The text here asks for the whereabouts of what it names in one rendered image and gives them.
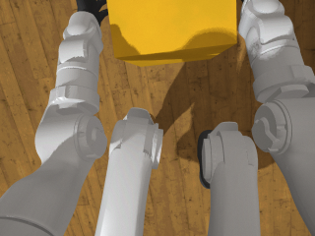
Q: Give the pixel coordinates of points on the robot left forearm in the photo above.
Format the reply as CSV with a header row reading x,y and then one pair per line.
x,y
77,69

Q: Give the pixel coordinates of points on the left robot hand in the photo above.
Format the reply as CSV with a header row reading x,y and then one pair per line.
x,y
93,7

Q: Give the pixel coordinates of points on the left robot upper arm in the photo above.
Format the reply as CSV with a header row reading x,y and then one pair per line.
x,y
43,203

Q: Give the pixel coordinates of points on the robot right forearm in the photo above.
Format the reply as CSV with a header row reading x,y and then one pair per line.
x,y
273,51

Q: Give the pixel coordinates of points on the right robot foot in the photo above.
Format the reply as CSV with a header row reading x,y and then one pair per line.
x,y
203,135

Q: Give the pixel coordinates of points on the carton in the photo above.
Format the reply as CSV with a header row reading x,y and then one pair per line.
x,y
157,32

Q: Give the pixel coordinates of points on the right robot upper arm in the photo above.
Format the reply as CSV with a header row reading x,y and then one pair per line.
x,y
286,129

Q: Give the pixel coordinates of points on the right robot thigh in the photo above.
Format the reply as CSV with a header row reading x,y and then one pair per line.
x,y
233,186

